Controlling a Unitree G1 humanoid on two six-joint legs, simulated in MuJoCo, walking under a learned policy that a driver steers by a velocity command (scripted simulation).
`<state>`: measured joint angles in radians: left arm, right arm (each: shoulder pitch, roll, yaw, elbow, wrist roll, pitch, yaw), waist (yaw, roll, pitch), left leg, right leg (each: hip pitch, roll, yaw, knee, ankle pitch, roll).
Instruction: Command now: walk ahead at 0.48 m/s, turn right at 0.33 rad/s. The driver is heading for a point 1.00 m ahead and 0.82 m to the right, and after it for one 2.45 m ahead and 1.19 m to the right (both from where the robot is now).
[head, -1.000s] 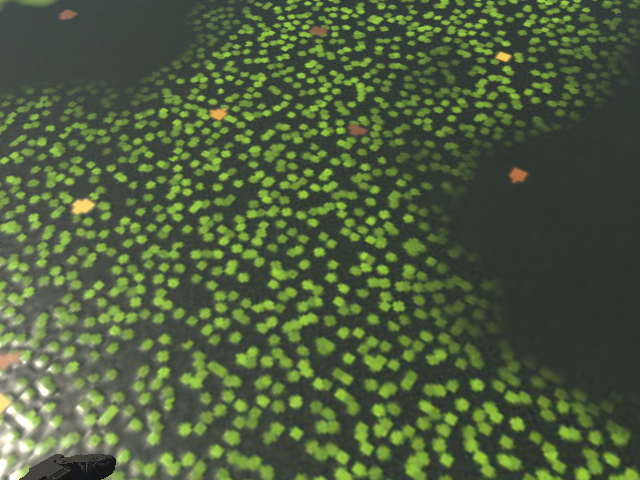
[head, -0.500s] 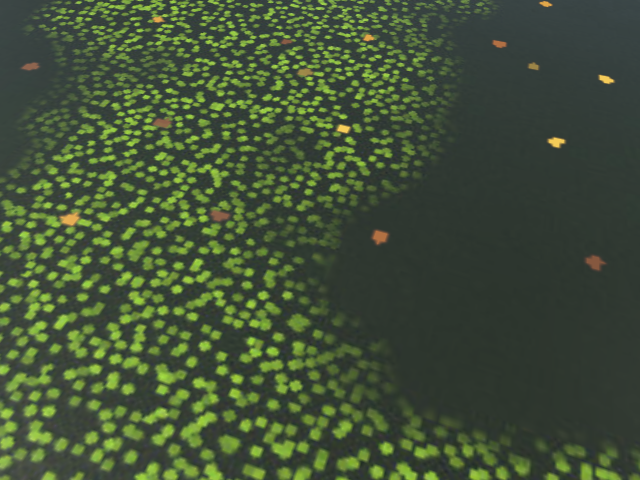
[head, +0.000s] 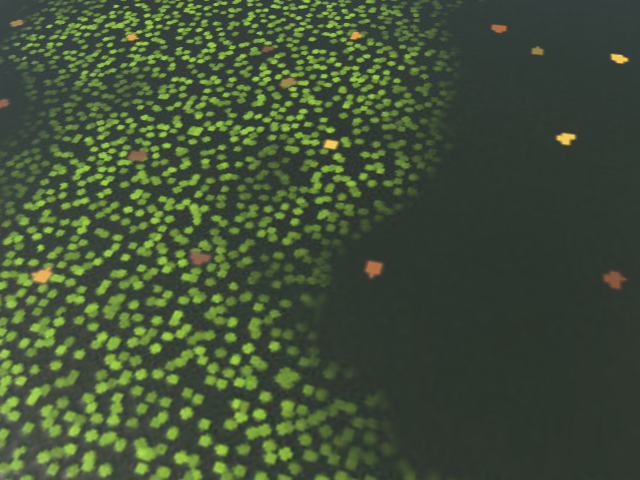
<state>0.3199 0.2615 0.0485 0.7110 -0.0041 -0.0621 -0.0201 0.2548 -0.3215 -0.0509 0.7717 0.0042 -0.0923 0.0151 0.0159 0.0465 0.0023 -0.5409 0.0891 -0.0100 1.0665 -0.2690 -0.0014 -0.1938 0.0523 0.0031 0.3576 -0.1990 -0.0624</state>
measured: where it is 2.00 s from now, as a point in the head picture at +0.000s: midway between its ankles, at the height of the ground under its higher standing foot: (560, 299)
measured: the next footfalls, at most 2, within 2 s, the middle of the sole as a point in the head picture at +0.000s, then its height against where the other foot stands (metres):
left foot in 0.28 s outside the picture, level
right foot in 0.78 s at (463, 467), level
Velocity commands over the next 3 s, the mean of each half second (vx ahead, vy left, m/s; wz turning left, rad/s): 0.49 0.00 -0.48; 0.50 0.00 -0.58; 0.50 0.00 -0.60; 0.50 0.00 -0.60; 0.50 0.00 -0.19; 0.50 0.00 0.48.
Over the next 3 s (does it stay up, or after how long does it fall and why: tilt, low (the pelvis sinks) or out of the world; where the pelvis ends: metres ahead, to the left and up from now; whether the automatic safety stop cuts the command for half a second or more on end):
stays up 1.08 -1.02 0.00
